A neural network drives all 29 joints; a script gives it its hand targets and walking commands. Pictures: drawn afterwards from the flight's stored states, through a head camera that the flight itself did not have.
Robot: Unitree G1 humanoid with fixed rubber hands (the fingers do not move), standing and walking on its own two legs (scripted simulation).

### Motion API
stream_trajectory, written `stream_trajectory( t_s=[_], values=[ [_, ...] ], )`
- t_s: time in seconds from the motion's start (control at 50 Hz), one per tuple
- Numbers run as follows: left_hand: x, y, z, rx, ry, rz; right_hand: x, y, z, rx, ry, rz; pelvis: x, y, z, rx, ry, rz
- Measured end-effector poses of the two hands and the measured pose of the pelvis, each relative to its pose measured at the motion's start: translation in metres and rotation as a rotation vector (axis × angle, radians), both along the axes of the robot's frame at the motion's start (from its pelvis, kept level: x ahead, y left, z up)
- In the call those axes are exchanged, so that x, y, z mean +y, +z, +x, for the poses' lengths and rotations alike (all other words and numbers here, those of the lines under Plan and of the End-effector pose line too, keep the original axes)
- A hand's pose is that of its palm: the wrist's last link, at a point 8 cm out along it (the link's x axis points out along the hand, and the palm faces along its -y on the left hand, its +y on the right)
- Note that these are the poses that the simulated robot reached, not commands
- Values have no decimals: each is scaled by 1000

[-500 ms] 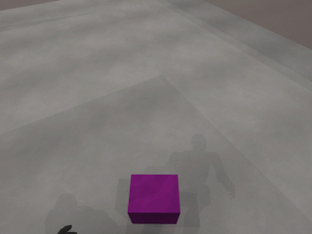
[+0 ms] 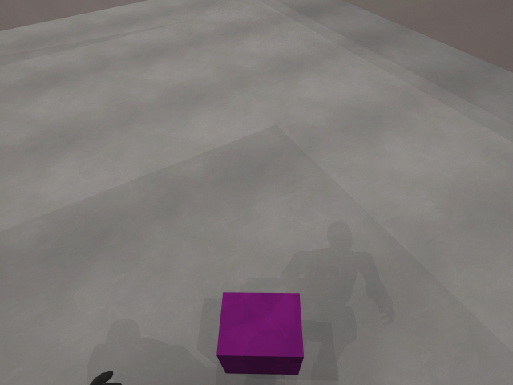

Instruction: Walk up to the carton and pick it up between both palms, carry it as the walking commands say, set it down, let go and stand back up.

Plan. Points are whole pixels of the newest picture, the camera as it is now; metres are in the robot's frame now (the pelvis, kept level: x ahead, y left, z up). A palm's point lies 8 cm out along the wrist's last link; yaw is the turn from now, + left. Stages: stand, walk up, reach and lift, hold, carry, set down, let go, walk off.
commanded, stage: stand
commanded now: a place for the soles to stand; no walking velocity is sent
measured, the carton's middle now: (261, 334) +0.39 +0.04 -0.66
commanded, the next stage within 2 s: reach and lift in 0.20 s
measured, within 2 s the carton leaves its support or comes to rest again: neither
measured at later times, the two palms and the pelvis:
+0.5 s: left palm (101, 379) +0.16 +0.29 -0.11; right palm out of the picture +0.15 -0.26 -0.12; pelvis -0.03 +0.02 -0.03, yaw -1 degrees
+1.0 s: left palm (138, 325) +0.26 +0.28 -0.17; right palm (396, 332) +0.26 -0.25 -0.18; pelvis -0.07 +0.03 -0.09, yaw -2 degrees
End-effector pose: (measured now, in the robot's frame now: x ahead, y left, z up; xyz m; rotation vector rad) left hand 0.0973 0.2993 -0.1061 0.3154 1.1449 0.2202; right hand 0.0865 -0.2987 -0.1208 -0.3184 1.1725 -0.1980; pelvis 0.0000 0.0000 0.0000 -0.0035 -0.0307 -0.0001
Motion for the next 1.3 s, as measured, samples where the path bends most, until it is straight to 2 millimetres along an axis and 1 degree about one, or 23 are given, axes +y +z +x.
stream_trajectory(
  t_s=[0.2,0.26,0.28,0.32,0.38,0.44,0.5,0.6,0.64,0.68,0.72,0.78,0.84,0.94,1.02,1.08,1.14,1.2,1.3],
  values=[
    [-5,-7,-10,28,1,-21,-2,2,-6,9,-10,-10,0,0,-2,-1,-3,-1],
    [-4,-7,-10,24,6,-24,0,2,-7,9,-16,-4,1,0,-3,4,-3,-1],
    [-4,-6,-5,7,10,-33,2,2,-3,-8,-25,3,1,-3,-5,17,-2,1],
    [-6,-3,12,-46,-6,-54,9,5,12,-54,-13,17,3,-8,-12,19,-2,3],
    [-10,-1,37,-90,-29,-77,24,5,35,-76,20,42,5,-15,-23,26,-5,6],
    [-12,-1,54,-102,-59,-65,35,3,52,-99,7,69,11,-19,-29,53,-7,8],
    [-9,-7,61,-103,-73,-49,40,-1,63,-125,0,70,18,-26,-31,87,-12,7],
    [-7,-25,62,-87,-49,-64,43,-16,70,-134,-9,79,29,-39,-30,146,-8,-1],
    [-9,-33,70,-96,-43,-79,43,-23,75,-140,-17,87,33,-45,-32,172,-8,-3],
    [-14,-40,84,-118,-46,-94,45,-28,85,-159,-19,97,36,-52,-36,198,-11,-3],
    [-19,-45,103,-158,-49,-106,47,-33,97,-184,-13,109,38,-59,-41,227,-17,-1],
    [-27,-47,131,-226,-51,-111,49,-38,116,-219,-6,120,39,-68,-48,269,-25,3],
    [-31,-45,151,-268,-46,-105,48,-41,132,-244,-4,120,40,-73,-54,305,-31,9],
    [-27,-52,162,-268,-13,-96,48,-48,155,-267,0,130,36,-80,-65,351,-36,25],
    [-24,-66,169,-267,10,-110,56,-60,178,-288,24,153,31,-87,-74,391,-30,29],
    [-26,-75,181,-292,11,-134,67,-71,197,-307,36,170,27,-94,-81,427,-20,26],
    [-29,-85,197,-320,5,-155,77,-81,219,-338,32,184,23,-101,-87,465,-11,21],
    [-32,-91,218,-356,2,-171,85,-85,241,-383,25,189,20,-107,-90,505,-6,17],
    [-34,-93,255,-421,-3,-186,92,-87,274,-432,8,190,18,-114,-89,578,1,8]
  ],
)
